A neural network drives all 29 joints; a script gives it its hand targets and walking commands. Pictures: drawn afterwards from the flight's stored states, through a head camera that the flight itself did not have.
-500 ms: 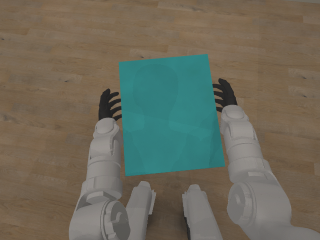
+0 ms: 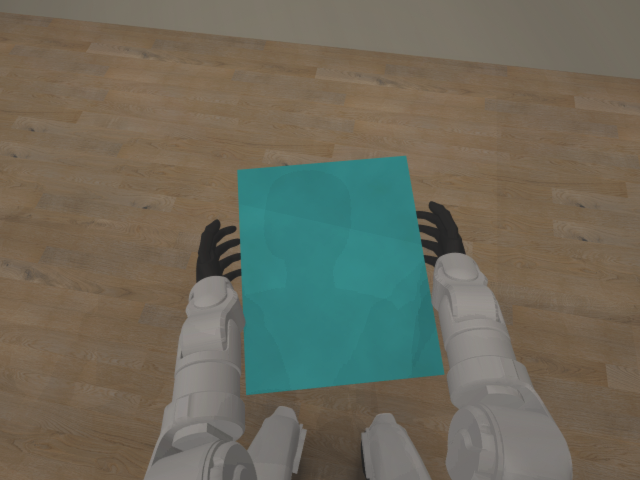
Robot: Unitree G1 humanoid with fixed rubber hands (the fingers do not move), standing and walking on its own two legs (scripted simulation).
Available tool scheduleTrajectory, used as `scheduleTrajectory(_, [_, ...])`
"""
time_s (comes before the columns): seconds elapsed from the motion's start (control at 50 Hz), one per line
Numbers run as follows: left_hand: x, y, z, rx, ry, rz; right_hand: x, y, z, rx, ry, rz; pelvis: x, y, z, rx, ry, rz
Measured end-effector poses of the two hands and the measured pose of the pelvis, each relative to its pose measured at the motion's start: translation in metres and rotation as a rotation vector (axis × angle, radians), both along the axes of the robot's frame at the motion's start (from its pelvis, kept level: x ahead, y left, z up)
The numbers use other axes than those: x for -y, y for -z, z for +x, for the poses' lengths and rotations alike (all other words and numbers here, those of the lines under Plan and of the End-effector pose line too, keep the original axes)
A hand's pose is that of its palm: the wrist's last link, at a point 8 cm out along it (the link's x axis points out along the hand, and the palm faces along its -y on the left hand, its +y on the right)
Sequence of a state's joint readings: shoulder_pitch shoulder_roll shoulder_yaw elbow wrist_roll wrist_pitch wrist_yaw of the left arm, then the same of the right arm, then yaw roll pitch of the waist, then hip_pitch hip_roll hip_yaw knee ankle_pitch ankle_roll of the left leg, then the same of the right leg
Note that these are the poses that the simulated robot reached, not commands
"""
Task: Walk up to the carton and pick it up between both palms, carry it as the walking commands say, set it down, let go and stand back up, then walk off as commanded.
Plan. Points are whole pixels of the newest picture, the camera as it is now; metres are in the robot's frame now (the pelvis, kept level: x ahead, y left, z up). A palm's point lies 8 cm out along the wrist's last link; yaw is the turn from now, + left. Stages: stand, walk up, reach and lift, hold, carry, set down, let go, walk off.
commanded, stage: reach and lift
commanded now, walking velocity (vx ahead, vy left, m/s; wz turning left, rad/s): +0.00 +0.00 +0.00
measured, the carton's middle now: (330, 280) +0.39 +0.03 -0.13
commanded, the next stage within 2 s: none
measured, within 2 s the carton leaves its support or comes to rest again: neither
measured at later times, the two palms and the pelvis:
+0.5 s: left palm (189, 272) +0.33 +0.18 +0.04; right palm (471, 256) +0.37 -0.13 +0.03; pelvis +0.01 +0.00 +0.06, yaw -1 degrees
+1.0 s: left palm (154, 268) +0.31 +0.18 +0.10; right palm (487, 248) +0.35 -0.13 +0.10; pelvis +0.03 +0.00 +0.08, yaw +0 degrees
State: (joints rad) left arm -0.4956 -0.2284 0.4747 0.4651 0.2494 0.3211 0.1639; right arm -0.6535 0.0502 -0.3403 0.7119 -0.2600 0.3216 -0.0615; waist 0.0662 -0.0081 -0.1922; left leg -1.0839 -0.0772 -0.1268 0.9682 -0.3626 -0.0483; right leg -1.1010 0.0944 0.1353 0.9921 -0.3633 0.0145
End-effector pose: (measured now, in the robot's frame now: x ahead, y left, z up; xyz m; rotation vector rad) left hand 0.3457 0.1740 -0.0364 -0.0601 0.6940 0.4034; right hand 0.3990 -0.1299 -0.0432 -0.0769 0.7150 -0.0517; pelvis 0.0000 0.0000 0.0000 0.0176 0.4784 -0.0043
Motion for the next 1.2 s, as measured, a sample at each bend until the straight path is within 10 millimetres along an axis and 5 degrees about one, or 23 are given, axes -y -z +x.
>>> scheduleTrajectory(0.58, [-0.004, -0.086, -0.021, -0.005, 0.101, 0.006, 0.005, -0.083, -0.031, 0.009, -0.022, 0.02, 0.003, -0.061, 0.016, 0.252, 0.009, -0.002])
scheduleTrajectory(1.2, [-0.007, -0.163, -0.046, 0.013, 0.089, 0.043, -0.002, -0.169, -0.059, 0.053, -0.019, -0.023, 0.003, -0.08, 0.026, 0.551, -0.002, -0.012])
